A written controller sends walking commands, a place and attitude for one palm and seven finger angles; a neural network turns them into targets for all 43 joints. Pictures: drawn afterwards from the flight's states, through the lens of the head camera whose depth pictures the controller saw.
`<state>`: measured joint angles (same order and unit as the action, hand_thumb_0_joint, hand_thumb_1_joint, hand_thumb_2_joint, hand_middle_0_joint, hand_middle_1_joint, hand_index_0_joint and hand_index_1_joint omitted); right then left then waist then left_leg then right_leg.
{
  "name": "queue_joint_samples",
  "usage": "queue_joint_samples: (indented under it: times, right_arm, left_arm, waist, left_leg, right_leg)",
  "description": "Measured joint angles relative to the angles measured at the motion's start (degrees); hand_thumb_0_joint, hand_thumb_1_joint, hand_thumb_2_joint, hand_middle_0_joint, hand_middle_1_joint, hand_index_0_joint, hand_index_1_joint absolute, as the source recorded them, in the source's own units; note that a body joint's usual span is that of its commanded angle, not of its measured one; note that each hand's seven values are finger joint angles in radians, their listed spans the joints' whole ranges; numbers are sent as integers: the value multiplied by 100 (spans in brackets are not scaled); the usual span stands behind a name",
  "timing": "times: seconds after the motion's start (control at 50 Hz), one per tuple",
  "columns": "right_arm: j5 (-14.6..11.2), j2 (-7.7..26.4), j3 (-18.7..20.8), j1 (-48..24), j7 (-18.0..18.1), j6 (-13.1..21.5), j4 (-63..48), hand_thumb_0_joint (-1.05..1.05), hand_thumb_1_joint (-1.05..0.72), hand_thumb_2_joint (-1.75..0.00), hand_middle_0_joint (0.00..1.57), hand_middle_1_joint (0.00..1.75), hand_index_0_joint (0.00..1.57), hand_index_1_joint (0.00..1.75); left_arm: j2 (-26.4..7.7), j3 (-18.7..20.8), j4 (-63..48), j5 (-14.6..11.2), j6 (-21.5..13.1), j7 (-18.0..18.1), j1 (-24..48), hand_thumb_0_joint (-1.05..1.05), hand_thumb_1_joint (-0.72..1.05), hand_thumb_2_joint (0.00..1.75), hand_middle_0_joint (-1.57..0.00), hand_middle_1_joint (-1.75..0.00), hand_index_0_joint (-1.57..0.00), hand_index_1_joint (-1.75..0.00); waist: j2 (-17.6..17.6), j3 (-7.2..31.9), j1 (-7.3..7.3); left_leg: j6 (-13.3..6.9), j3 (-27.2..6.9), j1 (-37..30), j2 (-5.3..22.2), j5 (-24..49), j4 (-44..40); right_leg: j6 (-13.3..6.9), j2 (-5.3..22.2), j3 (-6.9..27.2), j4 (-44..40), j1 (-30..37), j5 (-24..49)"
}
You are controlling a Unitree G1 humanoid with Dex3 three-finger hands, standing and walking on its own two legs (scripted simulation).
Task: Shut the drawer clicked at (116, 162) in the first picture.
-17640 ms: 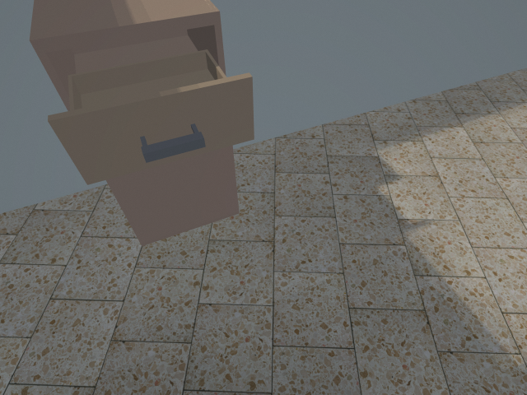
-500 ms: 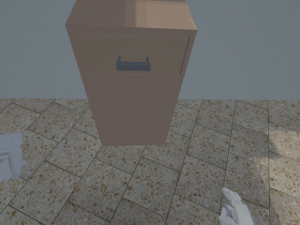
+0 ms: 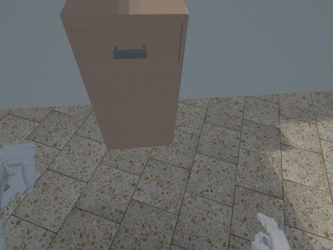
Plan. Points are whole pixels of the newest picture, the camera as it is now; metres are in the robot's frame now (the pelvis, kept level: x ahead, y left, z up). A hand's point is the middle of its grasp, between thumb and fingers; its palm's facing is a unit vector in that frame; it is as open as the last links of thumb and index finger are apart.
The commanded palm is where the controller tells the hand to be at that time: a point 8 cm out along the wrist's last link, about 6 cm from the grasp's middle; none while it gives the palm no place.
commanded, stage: stop stepping back and stand still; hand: left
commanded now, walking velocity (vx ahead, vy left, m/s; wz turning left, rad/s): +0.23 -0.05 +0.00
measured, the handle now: (130, 51) +0.82 +0.20 +0.02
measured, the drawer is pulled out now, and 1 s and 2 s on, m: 0.00 0.00 0.00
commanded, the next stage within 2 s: let the arm hang, fingers relaxed in 1.60 s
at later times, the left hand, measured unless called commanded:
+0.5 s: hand out of the picture +0.10 +0.24 +0.17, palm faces +0.43 -0.79 -0.44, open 3.2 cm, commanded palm +0.03 +0.28 +0.18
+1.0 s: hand out of the picture +0.12 +0.26 +0.16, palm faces +0.40 -0.79 -0.47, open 3.2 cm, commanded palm +0.06 +0.29 +0.18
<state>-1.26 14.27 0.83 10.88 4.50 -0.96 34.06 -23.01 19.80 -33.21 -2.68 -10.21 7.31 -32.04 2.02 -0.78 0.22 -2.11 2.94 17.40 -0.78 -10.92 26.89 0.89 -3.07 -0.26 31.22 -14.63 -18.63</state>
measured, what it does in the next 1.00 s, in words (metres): steps on the spot: left foot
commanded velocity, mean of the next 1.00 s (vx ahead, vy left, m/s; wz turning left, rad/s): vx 0.11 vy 0.00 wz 0.00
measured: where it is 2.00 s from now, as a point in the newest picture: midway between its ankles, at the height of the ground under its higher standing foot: outside the picture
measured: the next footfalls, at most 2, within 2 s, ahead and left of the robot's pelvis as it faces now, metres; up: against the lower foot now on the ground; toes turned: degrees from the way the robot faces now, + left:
left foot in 0.40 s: +0.00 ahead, +0.12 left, +0.00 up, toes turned +6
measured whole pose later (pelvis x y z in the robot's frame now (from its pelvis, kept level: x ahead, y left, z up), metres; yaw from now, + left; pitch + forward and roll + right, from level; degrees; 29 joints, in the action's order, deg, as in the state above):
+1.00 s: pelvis -0.06 +0.01 +0.00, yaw +3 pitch -1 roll +0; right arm -0.1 12.3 0.0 11.3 3.7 7.1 34.6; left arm -22.2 21.2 -31.6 -1.5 -12.8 7.8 -35.4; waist 0.3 -2.4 -0.2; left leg -0.6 3.0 13.8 1.3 -13.6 28.5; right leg -2.5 -2.7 -2.1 27.0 -11.1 -14.9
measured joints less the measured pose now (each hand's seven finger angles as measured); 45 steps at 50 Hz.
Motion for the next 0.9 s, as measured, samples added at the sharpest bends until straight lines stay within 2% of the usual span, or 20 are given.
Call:
queue_joint_samples:
  times: [0.04, 0.08, 0.14, 0.16, 0.2, 0.26, 0.3, 0.36, 0.4, 0.44, 0.5, 0.56, 0.58, 0.6, 0.64, 0.7, 0.74, 0.78, 0.82, 0.9]
  right_arm:
    - [52, -123, 33, -51, -77, 174, -93, 1, -90, -89, 21, 30, 20, 30]
    - [97, -194, 15, 2, -132, 397, -237, 1, -90, -89, 20, 30, 20, 30]
    - [79, -236, -22, 142, -156, 560, -336, 1, -90, -89, 20, 30, 20, 30]
    - [77, -246, -18, 213, -152, 552, -317, 1, -90, -89, 21, 30, 20, 30]
    - [109, -256, 2, 349, -152, 489, -169, 1, -90, -89, 21, 30, 20, 30]
    - [164, -226, -5, 536, -113, 434, 126, 1, -90, -89, 21, 30, 20, 30]
    - [182, -192, -24, 641, -48, 453, 245, 1, -90, -89, 21, 30, 20, 30]
    - [220, -124, -41, 708, 39, 557, 315, 1, -90, -89, 21, 30, 21, 30]
    - [236, -23, -28, 703, 70, 662, 230, 1, -90, -89, 21, 30, 21, 30]
    - [236, -72, 5, 562, 71, 736, 202, 1, -90, -89, 21, 30, 21, 30]
    - [202, -301, -11, 484, -6, 821, 184, 1, -90, -89, 21, 30, 20, 30]
    - [188, -429, -106, 544, -82, 880, 133, 1, -90, -89, 21, 30, 20, 30]
    - [190, -450, -142, 554, -97, 877, 112, 1, -90, -89, 21, 30, 20, 30]
    - [198, -442, -155, 522, -114, 848, 134, 1, -90, -89, 21, 30, 20, 30]
    - [197, -411, -135, 450, -164, 761, 281, 1, -90, -89, 21, 30, 20, 30]
    - [186, -337, -127, 398, -210, 674, 429, 1, -90, -89, 21, 30, 21, 30]
    - [191, -316, -140, 380, -178, 656, 408, 1, -90, -89, 21, 30, 21, 30]
    - [203, -281, -141, 373, -134, 686, 333, 1, -90, -89, 21, 30, 21, 30]
    - [200, -164, -103, 378, -97, 752, 193, 1, -90, -89, 21, 30, 21, 30]
    - [139, -167, -54, 175, -50, 747, 209, 1, -90, -89, 21, 30, 20, 30]
  left_arm:
    - [-190, 56, -99, 6, -67, -41, -36, 1, 89, 89, -141, -160, -140, -160]
    - [-336, 168, -260, 6, -45, -70, -274, 1, 89, 89, -141, -160, -140, -160]
    - [-468, 375, -381, 13, -146, -67, -698, 1, 89, 89, -141, -160, -140, -160]
    - [-481, 413, -351, 25, -192, -64, -797, 1, 89, 89, -141, -160, -140, -160]
    - [-398, 421, -254, 35, -231, -39, -886, 1, 89, 89, -141, -160, -141, -160]
    - [-39, 284, 77, 81, -239, 52, -683, 1, 89, 89, -141, -160, -141, -160]
    - [192, 152, 302, 130, -177, 116, -419, 1, 89, 89, -141, -160, -141, -160]
    - [417, -58, 437, 192, -105, 190, -104, 1, 89, 89, -141, -160, -141, -160]
    - [461, -145, 303, 195, -107, 199, -48, 1, 89, 89, -141, -160, -141, -160]
    - [331, -90, 163, 209, -142, 196, 7, 1, 89, 89, -141, -160, -141, -160]
    - [65, 138, 133, 222, -157, 160, -115, 1, 89, 89, -141, -160, -141, -160]
    - [-66, 288, 123, 208, -132, 173, -333, 1, 89, 89, -141, -160, -141, -160]
    - [-105, 331, 95, 210, -136, 176, -389, 1, 89, 89, -141, -160, -141, -160]
    - [-83, 320, 98, 214, -148, 161, -382, 1, 89, 89, -141, -160, -141, -160]
    - [38, 179, 141, 206, -145, 116, -261, 1, 89, 89, -141, -160, -141, -160]
    - [290, -10, 185, 194, -188, 77, -165, 1, 89, 89, -141, -160, -141, -160]
    - [330, -22, 165, 187, -252, 84, -223, 1, 89, 89, -141, -160, -141, -160]
    - [287, 8, 114, 166, -306, 98, -295, 1, 89, 89, -141, -160, -141, -160]
    - [231, 34, 20, 137, -344, 102, -337, 1, 89, 89, -141, -160, -141, -160]
    - [96, 129, 130, 124, -356, 68, -254, 1, 89, 89, -141, -160, -141, -160]
  waist:
    - [225, -113, 103]
    - [224, -137, 223]
    - [-32, -136, 308]
    - [-115, -90, 300]
    - [-149, 76, 149]
    - [-54, 270, -60]
    - [10, 338, -111]
    - [51, 348, -85]
    - [-92, 322, -11]
    - [-50, 141, 99]
    - [77, 80, 171]
    - [-26, 137, 165]
    - [-51, 144, 126]
    - [-146, 106, 83]
    - [-243, 27, -4]
    - [-208, -29, -100]
    - [-117, -38, -100]
    - [-69, -47, -65]
    - [-227, -59, -36]
    - [-127, -159, -76]
  left_leg:
    - [0, 70, 65, -132, -49, 22]
    - [32, 51, 135, -150, 88, 55]
    - [58, -78, 238, -12, 3, 302]
    - [79, -149, 326, 17, -365, 504]
    - [141, -249, 656, -34, -938, 1426]
    - [124, -155, 886, -76, -1059, 2466]
    - [68, -32, 725, -7, -1094, 2271]
    - [-39, 85, 157, 113, -1108, 1265]
    - [-144, -95, -286, 231, -1273, 416]
    - [14, -154, -224, 221, -450, 386]
    - [160, -116, -220, 162, -366, 518]
    - [249, -148, -174, 222, -466, 614]
    - [256, -137, -89, 249, -560, 769]
    - [209, -191, 32, 301, -831, 1036]
    - [144, -307, 348, 246, -1222, 1905]
    - [141, -198, 585, 119, -1181, 2572]
    - [113, -44, 450, 102, -1087, 2103]
    - [67, 37, 137, 107, -820, 1234]
    - [-26, -103, -219, 216, -448, 358]
    - [157, -25, -313, 194, -264, 321]
  right_leg:
    - [102, 103, 145, 510, -272, -453]
    - [90, 122, 152, 626, -334, -615]
    - [-121, 41, -68, 261, -175, 65]
    - [-279, -4, -134, 151, -128, 165]
    - [-534, -27, -122, -44, -110, 280]
    - [-554, 93, -54, -327, -39, 452]
    - [-529, 206, -89, -429, -11, 485]
    - [-472, 310, -186, -344, -59, 447]
    - [-391, 236, -294, -45, -227, 278]
    - [-186, 208, -220, 603, -463, -177]
    - [-96, 178, -96, 1565, -695, -581]
    - [-96, 188, -219, 962, -345, -547]
    - [-143, 175, -207, 563, -191, -371]
    - [-286, 101, -249, 482, -191, -73]
    - [-502, 43, -325, 439, -158, 125]
    - [-545, 90, -304, 101, 33, 267]
    - [-521, 144, -257, -75, 113, 341]
    - [-485, 158, -254, -148, 165, 354]
    - [-446, 28, -330, -87, 158, 290]
    - [-337, 64, -226, -99, 247, 239]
